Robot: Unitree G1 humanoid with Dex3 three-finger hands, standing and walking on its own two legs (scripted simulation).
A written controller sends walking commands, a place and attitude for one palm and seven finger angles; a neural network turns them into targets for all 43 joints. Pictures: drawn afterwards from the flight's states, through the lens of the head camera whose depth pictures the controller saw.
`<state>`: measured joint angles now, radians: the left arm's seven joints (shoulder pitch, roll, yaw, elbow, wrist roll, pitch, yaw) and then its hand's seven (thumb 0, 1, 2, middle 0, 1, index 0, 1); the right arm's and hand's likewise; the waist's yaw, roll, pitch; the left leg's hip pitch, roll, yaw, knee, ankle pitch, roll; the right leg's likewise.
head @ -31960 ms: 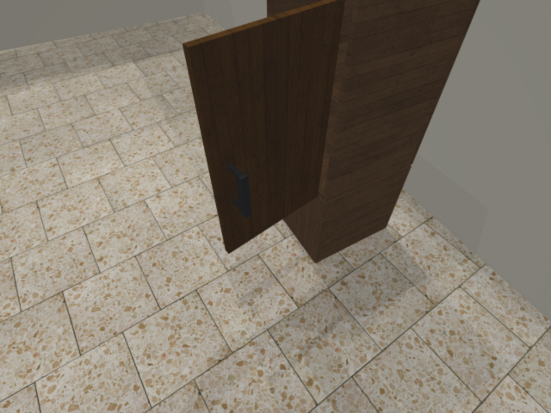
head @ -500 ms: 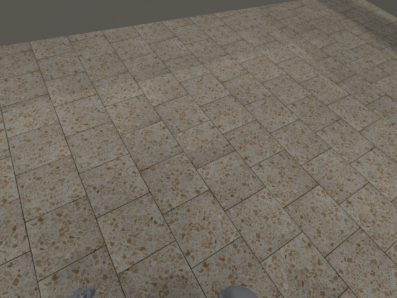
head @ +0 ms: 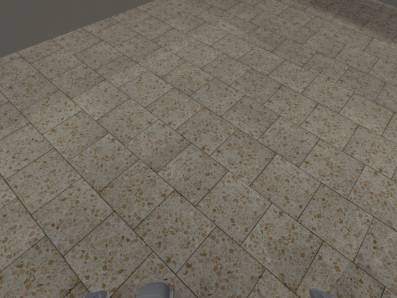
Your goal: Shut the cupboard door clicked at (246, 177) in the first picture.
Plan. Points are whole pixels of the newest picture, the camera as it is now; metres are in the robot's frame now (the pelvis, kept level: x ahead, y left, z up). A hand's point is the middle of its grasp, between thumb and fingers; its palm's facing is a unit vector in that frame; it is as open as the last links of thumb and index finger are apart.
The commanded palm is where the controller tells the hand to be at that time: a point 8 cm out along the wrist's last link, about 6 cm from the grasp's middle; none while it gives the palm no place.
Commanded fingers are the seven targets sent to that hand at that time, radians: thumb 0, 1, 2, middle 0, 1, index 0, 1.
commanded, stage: turn to face it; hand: left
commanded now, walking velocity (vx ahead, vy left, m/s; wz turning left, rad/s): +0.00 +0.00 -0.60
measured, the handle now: out of the picture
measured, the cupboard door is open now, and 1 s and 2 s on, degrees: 66 66 66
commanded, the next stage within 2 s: take the last steps up to it in 1.74 s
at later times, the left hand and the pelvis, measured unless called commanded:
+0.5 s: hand (137, 253) +0.22 +0.16 -0.16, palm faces -0.34 -0.91 -0.24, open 7.4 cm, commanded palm none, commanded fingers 0.00 0.90 0.90 -0.20 -0.30 -0.20 -0.30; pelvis +0.03 +0.00 -0.01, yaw -19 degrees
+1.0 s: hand (156, 238) +0.26 +0.13 -0.17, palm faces -0.56 -0.81 -0.18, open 7.4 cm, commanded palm none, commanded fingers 0.00 0.90 0.90 -0.20 -0.30 -0.20 -0.30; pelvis +0.07 +0.01 +0.00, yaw -37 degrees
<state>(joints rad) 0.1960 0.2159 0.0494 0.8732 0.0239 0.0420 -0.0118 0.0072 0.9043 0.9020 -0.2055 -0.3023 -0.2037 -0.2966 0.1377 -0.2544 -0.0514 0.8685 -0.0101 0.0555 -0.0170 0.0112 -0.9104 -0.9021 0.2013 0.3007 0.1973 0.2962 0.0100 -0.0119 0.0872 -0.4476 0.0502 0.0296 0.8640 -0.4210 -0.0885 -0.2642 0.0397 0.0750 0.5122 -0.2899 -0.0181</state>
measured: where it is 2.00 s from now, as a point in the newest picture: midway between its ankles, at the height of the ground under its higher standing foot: outside the picture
